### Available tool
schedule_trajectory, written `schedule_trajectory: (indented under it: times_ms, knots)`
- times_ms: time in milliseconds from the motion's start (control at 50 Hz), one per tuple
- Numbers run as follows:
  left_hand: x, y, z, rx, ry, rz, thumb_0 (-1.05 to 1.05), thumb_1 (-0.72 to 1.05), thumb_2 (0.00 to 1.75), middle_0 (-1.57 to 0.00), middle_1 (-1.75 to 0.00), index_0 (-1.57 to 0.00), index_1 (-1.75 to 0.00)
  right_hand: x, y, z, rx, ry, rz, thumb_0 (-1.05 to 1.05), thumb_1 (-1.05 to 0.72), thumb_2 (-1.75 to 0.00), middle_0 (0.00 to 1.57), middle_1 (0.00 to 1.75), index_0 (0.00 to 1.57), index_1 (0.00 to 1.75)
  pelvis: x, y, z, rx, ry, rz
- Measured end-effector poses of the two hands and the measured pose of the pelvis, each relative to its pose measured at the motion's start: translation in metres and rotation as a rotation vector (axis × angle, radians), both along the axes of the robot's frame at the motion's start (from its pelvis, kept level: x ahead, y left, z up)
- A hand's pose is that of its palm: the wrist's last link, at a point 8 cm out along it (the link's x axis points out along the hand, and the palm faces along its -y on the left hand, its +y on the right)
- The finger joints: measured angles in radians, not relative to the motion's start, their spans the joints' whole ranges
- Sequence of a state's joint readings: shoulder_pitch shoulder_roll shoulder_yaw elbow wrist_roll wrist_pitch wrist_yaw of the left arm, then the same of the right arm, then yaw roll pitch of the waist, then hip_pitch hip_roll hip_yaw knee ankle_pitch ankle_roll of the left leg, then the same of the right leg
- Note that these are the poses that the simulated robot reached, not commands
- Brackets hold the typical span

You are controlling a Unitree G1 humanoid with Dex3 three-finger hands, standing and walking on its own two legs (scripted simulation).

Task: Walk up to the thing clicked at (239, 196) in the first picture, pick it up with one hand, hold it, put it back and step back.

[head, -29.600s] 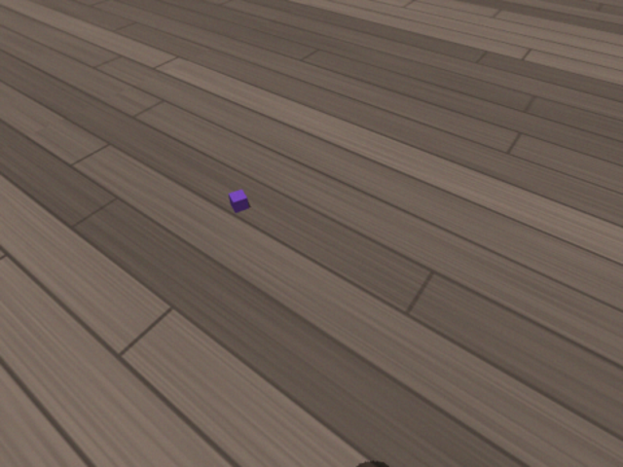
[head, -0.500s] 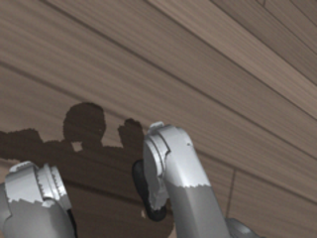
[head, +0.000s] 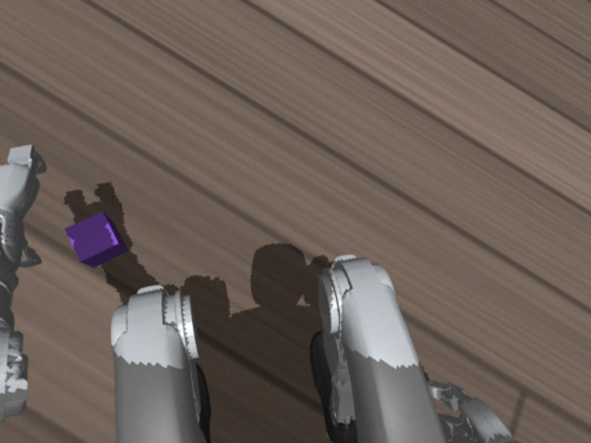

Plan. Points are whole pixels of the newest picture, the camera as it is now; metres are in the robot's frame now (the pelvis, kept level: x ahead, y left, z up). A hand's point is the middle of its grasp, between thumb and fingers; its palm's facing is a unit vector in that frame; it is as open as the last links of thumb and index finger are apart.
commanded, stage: withdraw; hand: left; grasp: from above
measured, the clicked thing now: (98, 240) +0.45 +0.29 -0.31
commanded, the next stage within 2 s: home in 0.42 s
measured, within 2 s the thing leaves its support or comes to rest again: neither
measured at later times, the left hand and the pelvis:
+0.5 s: hand (73, 214) +0.45 +0.28 -0.18, palm faces -0.45 -0.07 -0.89, open 13.2 cm; pelvis -0.01 +0.00 -0.01, yaw -1 degrees
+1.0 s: hand (12, 268) +0.35 +0.27 -0.01, palm faces -0.33 -0.51 -0.79, open 8.6 cm; pelvis +0.00 +0.00 +0.11, yaw +3 degrees
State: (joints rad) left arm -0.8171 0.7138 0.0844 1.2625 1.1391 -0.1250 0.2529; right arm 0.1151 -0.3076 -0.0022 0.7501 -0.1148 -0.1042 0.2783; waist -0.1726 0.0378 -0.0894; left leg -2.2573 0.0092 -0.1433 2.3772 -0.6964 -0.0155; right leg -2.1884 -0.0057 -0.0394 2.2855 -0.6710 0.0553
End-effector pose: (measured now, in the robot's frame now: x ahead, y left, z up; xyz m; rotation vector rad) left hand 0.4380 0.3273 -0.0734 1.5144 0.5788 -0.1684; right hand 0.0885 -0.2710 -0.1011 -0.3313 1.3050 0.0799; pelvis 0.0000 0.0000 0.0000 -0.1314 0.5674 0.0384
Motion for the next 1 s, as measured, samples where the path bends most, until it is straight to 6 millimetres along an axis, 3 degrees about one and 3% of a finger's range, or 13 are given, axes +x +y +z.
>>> schedule_trajectory:
  times_ms: [100,200,340,480,560,620,700,780,1000]
  knots:
    - [-0.005,0.003,0.025,-0.024,0.053,-0.044,0.00,-0.51,1.01,-0.13,-0.97,-0.11,-0.99,0.016,-0.007,0.014,-0.062,-0.034,0.024,0.00,-0.91,-0.91,0.20,0.30,0.20,0.30,-0.006,-0.005,0.015,0.018,-0.007,0.010]
    - [0.003,-0.006,0.030,-0.053,0.023,-0.109,0.00,-0.49,1.01,-0.13,-0.98,-0.11,-0.99,0.013,-0.015,0.026,-0.136,-0.015,0.046,0.00,-0.90,-0.90,0.20,0.30,0.20,0.30,-0.009,-0.007,0.020,0.019,-0.007,0.011]
    - [0.020,-0.029,-0.002,-0.063,0.016,-0.160,0.00,-0.46,1.01,-0.14,-0.98,-0.13,-0.99,-0.016,-0.020,0.031,-0.209,0.051,0.024,0.00,-0.90,-0.90,0.20,0.30,0.20,0.30,-0.011,-0.004,0.012,0.002,-0.004,0.006]
    - [0.022,-0.044,-0.043,-0.073,-0.005,-0.161,0.00,-0.40,0.98,-0.19,-0.95,-0.18,-0.96,-0.059,-0.013,0.017,-0.211,0.150,-0.030,0.00,-0.90,-0.90,0.20,0.30,0.20,0.30,-0.009,-0.001,-0.006,-0.012,-0.002,-0.002]
    - [0.015,-0.043,-0.050,-0.057,-0.046,-0.147,0.00,-0.37,0.96,-0.22,-0.93,-0.21,-0.93,-0.074,-0.002,0.005,-0.172,0.190,-0.072,0.00,-0.90,-0.90,0.20,0.30,0.20,0.30,-0.006,-0.001,-0.012,-0.007,0.005,-0.004]
    - [0.008,-0.040,-0.043,-0.040,-0.070,-0.130,0.00,-0.33,0.94,-0.23,-0.89,-0.22,-0.89,-0.074,0.006,-0.001,-0.133,0.192,-0.094,0.01,-0.89,-0.90,0.20,0.30,0.20,0.30,-0.005,-0.001,-0.011,0.001,0.014,-0.002]
    - [-0.002,-0.033,-0.018,-0.039,-0.101,-0.074,0.00,-0.24,0.90,-0.24,-0.77,-0.22,-0.78,-0.060,0.013,0.000,-0.087,0.149,-0.106,0.01,-0.89,-0.89,0.21,0.30,0.20,0.30,-0.003,-0.001,0.001,0.008,0.027,0.001]
    - [-0.015,-0.028,0.020,-0.081,-0.115,0.007,0.00,-0.08,0.88,-0.24,-0.65,-0.22,-0.66,-0.033,0.016,0.013,-0.057,0.067,-0.114,0.01,-0.89,-0.89,0.21,0.30,0.20,0.30,-0.002,0.000,0.024,0.011,0.036,0.006]
    - [-0.092,-0.036,0.116,-0.407,-0.062,0.226,0.00,0.60,0.91,-0.23,-0.41,-0.22,-0.41,0.069,0.011,0.107,-0.053,-0.205,-0.072,0.01,-0.90,-0.90,0.20,0.30,0.20,0.30,0.004,-0.001,0.113,0.033,0.016,0.028]
